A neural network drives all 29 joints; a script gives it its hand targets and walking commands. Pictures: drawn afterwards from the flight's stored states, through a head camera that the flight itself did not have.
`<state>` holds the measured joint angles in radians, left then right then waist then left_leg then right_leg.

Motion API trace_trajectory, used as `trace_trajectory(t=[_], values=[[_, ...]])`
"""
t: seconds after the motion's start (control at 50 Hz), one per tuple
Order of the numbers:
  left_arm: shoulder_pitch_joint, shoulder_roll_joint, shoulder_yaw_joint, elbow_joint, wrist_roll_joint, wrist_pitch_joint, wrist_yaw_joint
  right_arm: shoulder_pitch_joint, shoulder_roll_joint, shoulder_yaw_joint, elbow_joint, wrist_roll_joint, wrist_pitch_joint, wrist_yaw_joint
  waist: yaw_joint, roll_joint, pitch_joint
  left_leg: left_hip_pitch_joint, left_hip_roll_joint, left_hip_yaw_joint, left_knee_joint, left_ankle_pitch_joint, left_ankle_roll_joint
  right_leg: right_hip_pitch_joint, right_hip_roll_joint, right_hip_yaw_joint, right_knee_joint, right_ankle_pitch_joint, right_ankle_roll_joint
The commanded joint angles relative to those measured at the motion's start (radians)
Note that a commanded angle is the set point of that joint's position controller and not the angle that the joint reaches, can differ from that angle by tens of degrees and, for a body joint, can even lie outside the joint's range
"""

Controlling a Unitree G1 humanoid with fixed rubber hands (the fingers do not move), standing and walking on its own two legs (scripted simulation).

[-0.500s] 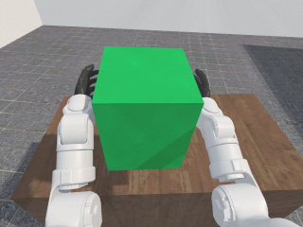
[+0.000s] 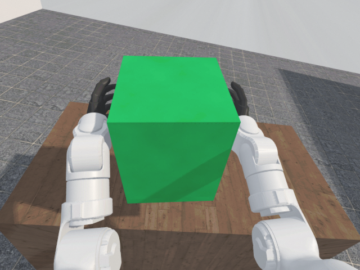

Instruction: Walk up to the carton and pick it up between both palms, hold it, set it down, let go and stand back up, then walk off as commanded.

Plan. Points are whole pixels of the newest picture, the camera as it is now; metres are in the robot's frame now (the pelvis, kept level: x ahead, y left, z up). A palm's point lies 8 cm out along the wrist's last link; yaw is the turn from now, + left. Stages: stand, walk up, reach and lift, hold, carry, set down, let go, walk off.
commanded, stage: hold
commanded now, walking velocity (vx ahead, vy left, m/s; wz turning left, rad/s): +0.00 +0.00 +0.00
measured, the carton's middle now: (170, 132) +0.37 +0.00 +0.15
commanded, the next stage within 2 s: none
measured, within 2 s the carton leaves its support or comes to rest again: neither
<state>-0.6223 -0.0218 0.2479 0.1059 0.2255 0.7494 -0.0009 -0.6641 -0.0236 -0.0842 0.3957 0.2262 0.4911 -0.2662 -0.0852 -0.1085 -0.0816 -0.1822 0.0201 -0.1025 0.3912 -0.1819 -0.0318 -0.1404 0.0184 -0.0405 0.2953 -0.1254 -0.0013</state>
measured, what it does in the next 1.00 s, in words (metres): stands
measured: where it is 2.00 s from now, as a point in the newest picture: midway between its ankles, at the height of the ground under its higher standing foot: outside the picture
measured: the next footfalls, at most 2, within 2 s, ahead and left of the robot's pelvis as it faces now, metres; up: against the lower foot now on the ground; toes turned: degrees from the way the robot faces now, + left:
none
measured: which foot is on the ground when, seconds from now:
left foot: down 0.00-1.00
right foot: down 0.00-1.00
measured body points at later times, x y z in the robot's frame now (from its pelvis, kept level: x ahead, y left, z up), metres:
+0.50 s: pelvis -0.01 +0.00 +0.00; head -0.05 +0.02 +0.45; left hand +0.37 +0.16 +0.21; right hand +0.37 -0.13 +0.20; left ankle +0.02 +0.14 -0.75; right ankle +0.02 -0.12 -0.75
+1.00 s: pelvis +0.01 +0.00 +0.00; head -0.03 -0.01 +0.45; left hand +0.39 +0.13 +0.21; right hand +0.39 -0.17 +0.18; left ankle +0.02 +0.14 -0.75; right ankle +0.02 -0.12 -0.75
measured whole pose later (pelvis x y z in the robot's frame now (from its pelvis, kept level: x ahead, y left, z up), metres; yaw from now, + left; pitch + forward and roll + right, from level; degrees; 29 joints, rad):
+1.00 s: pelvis +0.01 +0.00 +0.00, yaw +0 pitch -1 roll -1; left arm -0.62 -0.02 0.24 0.11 0.23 0.73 0.01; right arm -0.67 -0.06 -0.03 0.43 0.22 0.45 -0.26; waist -0.09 0.06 -0.07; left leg -0.18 0.02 -0.11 0.39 -0.19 -0.03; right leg -0.14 0.02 -0.04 0.30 -0.14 0.00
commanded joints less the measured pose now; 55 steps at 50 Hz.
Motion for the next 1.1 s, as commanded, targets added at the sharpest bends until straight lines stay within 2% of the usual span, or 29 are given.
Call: trace_trajectory(t=[0.0, 0.06, 0.08, 0.1, 0.12, 0.22, 0.24, 0.26, 0.34, 0.36, 0.38, 0.4, 0.46, 0.5, 0.56, 0.6, 0.66, 0.7, 0.76, 0.78, 0.8, 0.88, 0.9, 0.92, 0.94, 1.0, 1.04, 1.06, 1.08], values=[[-0.754, -0.713, -0.611, -0.153, -0.116, -0.048, -0.096, -0.856, 0.531, 0.354, -0.208, 0.115, -0.090, 0.158, -0.057, 0.360, -0.374, 0.155, -0.044, 0.037, -0.083, 0.127, -0.061, 0.202, 0.062, -0.040, 0.010, 0.045, 0.012], [-0.664, -0.694, -0.571, -0.113, -0.104, -0.047, -0.100, -0.848, 0.522, 0.401, -0.244, 0.120, -0.081, 0.155, -0.032, 0.289, -0.377, 0.173, -0.058, 0.047, -0.056, 0.217, -0.043, 0.239, 0.053, -0.037, 0.002, 0.109, 0.018], [-0.655, -0.675, -0.571, -0.118, -0.117, -0.056, -0.104, -0.864, 0.571, 0.444, -0.288, 0.133, -0.087, 0.147, -0.024, 0.218, -0.419, 0.198, -0.057, 0.049, -0.053, 0.242, -0.024, 0.250, 0.057, -0.025, 0.005, 0.149, 0.025], [-0.672, -0.661, -0.566, -0.211, -0.130, -0.065, -0.100, -0.829, 0.608, 0.491, -0.304, 0.161, -0.082, 0.144, -0.003, 0.218, -0.492, 0.210, -0.064, 0.058, -0.028, 0.320, -0.017, 0.293, 0.057, -0.024, 0.033, 0.244, 0.035], [-0.600, -0.644, -0.533, -0.163, -0.111, -0.061, -0.102, -0.878, 0.616, 0.536, -0.381, 0.170, -0.081, 0.133, 0.042, 0.156, -0.475, 0.177, -0.073, 0.061, -0.018, 0.361, -0.008, 0.332, 0.061, -0.016, 0.031, 0.311, 0.038], [-0.518, -0.572, -0.453, -0.155, -0.131, -0.081, -0.119, -0.895, 0.698, 0.674, -0.550, 0.208, -0.064, 0.082, 0.099, -0.054, -0.590, 0.155, -0.090, 0.068, 0.002, 0.381, 0.043, 0.439, 0.046, 0.020, 0.043, 0.568, 0.089], [-0.519, -0.533, -0.442, -0.150, -0.148, -0.081, -0.128, -0.873, 0.702, 0.703, -0.563, 0.208, -0.050, 0.065, 0.078, -0.116, -0.591, 0.141, -0.107, 0.068, -0.010, 0.334, 0.057, 0.470, 0.033, 0.034, 0.030, 0.637, 0.116], [-0.517, -0.525, -0.426, -0.191, -0.144, -0.082, -0.132, -0.851, 0.695, 0.683, -0.585, 0.210, -0.051, 0.050, 0.084, -0.098, -0.596, 0.152, -0.094, 0.070, -0.007, 0.388, 0.051, 0.476, 0.030, 0.020, 0.058, 0.712, 0.123], [-0.529, -0.518, -0.437, -0.229, -0.154, -0.072, -0.158, -0.837, 0.672, 0.656, -0.613, 0.201, -0.041, 0.035, 0.091, -0.102, -0.589, 0.117, -0.092, 0.074, -0.035, 0.325, 0.052, 0.468, 0.035, 0.022, 0.052, 0.637, 0.123], [-0.566, -0.521, -0.430, -0.145, -0.139, -0.059, -0.159, -0.816, 0.647, 0.603, -0.488, 0.175, -0.024, 0.028, 0.052, -0.059, -0.471, 0.114, -0.098, 0.065, -0.053, 0.226, 0.047, 0.381, 0.030, 0.020, 0.016, 0.520, 0.115], [-0.576, -0.529, -0.444, -0.179, -0.133, -0.065, -0.167, -0.806, 0.667, 0.587, -0.467, 0.173, -0.028, 0.041, 0.060, -0.026, -0.474, 0.120, -0.091, 0.071, -0.056, 0.202, 0.053, 0.374, 0.026, 0.020, 0.023, 0.444, 0.111], [-0.645, -0.571, -0.465, -0.094, -0.136, -0.061, -0.166, -0.806, 0.623, 0.495, -0.336, 0.138, -0.022, 0.050, -0.001, 0.027, -0.353, 0.117, -0.084, 0.060, -0.086, 0.098, 0.036, 0.264, 0.041, -0.001, -0.012, 0.235, 0.084], [-0.719, -0.602, -0.511, -0.121, -0.174, -0.072, -0.165, -0.889, 0.631, 0.441, -0.362, 0.129, -0.055, 0.076, -0.022, 0.106, -0.422, 0.141, -0.063, 0.064, -0.069, 0.124, 0.021, 0.218, 0.052, 0.001, -0.015, 0.109, 0.046], [-0.815, -0.629, -0.533, -0.112, -0.165, -0.072, -0.155, -0.910, 0.599, 0.373, -0.257, 0.100, -0.057, 0.095, -0.032, 0.174, -0.366, 0.115, -0.063, 0.065, -0.098, 0.016, 0.005, 0.189, 0.044, -0.008, -0.024, -0.020, 0.032], [-0.859, -0.667, -0.580, -0.123, -0.147, -0.075, -0.133, -0.871, 0.565, 0.323, -0.189, 0.089, -0.072, 0.133, -0.072, 0.312, -0.336, 0.078, -0.039, 0.045, -0.132, -0.081, -0.022, 0.189, 0.048, -0.024, 0.000, -0.060, 0.019], [-0.859, -0.671, -0.556, -0.057, -0.107, -0.074, -0.116, -0.883, 0.549, 0.289, -0.109, 0.054, -0.091, 0.159, -0.057, 0.372, -0.275, 0.019, -0.023, 0.039, -0.167, -0.177, -0.030, 0.182, 0.057, -0.034, 0.006, -0.113, 0.011], [-0.776, -0.701, -0.576, -0.055, -0.097, -0.061, -0.122, -0.799, 0.481, 0.248, -0.075, 0.032, -0.100, 0.169, -0.108, 0.392, -0.270, 0.047, 0.001, 0.026, -0.196, -0.176, -0.032, 0.236, 0.057, -0.042, 0.018, -0.048, 0.025], [-0.746, -0.673, -0.550, -0.008, -0.075, -0.062, -0.113, -0.836, 0.487, 0.264, -0.073, 0.026, -0.113, 0.183, -0.083, 0.386, -0.235, 0.043, -0.011, 0.035, -0.180, -0.164, -0.034, 0.228, 0.049, -0.040, 0.007, -0.069, 0.022], [-0.700, -0.667, -0.536, -0.055, -0.078, -0.075, -0.114, -0.861, 0.543, 0.344, -0.169, 0.054, -0.126, 0.178, -0.036, 0.264, -0.341, 0.121, -0.041, 0.061, -0.119, 0.029, -0.017, 0.248, 0.037, -0.031, 0.001, 0.025, 0.022], [-0.713, -0.615, -0.475, 0.023, -0.060, -0.072, -0.115, -0.852, 0.527, 0.338, -0.089, 0.042, -0.111, 0.175, -0.032, 0.235, -0.242, 0.095, -0.050, 0.070, -0.124, -0.008, -0.011, 0.220, 0.029, -0.026, -0.023, -0.028, 0.024], [-0.666, -0.622, -0.459, 0.035, -0.058, -0.068, -0.120, -0.866, 0.546, 0.367, -0.134, 0.047, -0.111, 0.173, -0.009, 0.194, -0.285, 0.108, -0.051, 0.070, -0.116, 0.039, 0.002, 0.236, 0.036, -0.028, -0.014, -0.005, 0.028], [-0.574, -0.594, -0.488, -0.130, -0.099, -0.098, -0.115, -0.853, 0.640, 0.579, -0.368, 0.128, -0.112, 0.136, 0.052, 0.055, -0.516, 0.186, -0.069, 0.067, -0.050, 0.301, 0.032, 0.365, 0.056, -0.020, 0.022, 0.295, 0.061], [-0.573, -0.577, -0.462, -0.100, -0.097, -0.093, -0.117, -0.869, 0.633, 0.582, -0.375, 0.122, -0.098, 0.124, 0.063, 0.024, -0.481, 0.162, -0.074, 0.074, -0.042, 0.268, 0.039, 0.353, 0.050, -0.011, 0.009, 0.302, 0.069], [-0.533, -0.552, -0.435, -0.080, -0.084, -0.086, -0.125, -0.854, 0.637, 0.597, -0.379, 0.127, -0.087, 0.116, 0.069, 0.002, -0.451, 0.143, -0.078, 0.074, -0.046, 0.277, 0.043, 0.380, 0.047, -0.010, 0.015, 0.354, 0.077], [-0.543, -0.561, -0.470, -0.193, -0.119, -0.089, -0.130, -0.859, 0.686, 0.647, -0.469, 0.164, -0.096, 0.100, 0.063, -0.014, -0.561, 0.185, -0.083, 0.082, -0.019, 0.379, 0.039, 0.440, 0.050, -0.008, 0.043, 0.539, 0.089], [-0.512, -0.531, -0.472, -0.170, -0.139, -0.086, -0.144, -0.867, 0.671, 0.671, -0.578, 0.182, -0.077, 0.055, 0.067, -0.086, -0.580, 0.197, -0.092, 0.068, -0.016, 0.355, 0.050, 0.429, 0.042, 0.004, 0.035, 0.603, 0.119], [-0.553, -0.557, -0.523, -0.226, -0.176, -0.090, -0.142, -0.835, 0.683, 0.656, -0.601, 0.175, -0.076, 0.042, 0.023, -0.042, -0.604, 0.157, -0.096, 0.065, -0.010, 0.337, 0.035, 0.449, 0.039, 0.004, 0.044, 0.638, 0.113], [-0.555, -0.557, -0.534, -0.298, -0.188, -0.090, -0.147, -0.827, 0.716, 0.692, -0.663, 0.210, -0.076, 0.032, 0.041, -0.053, -0.665, 0.179, -0.103, 0.074, 0.013, 0.416, 0.033, 0.501, 0.025, 0.023, 0.073, 0.792, 0.134], [-0.526, -0.541, -0.527, -0.279, -0.166, -0.068, -0.149, -0.762, 0.664, 0.648, -0.598, 0.218, -0.051, 0.025, 0.028, 0.010, -0.573, 0.179, -0.101, 0.065, 0.000, 0.376, 0.023, 0.457, 0.030, 0.020, 0.065, 0.741, 0.124]])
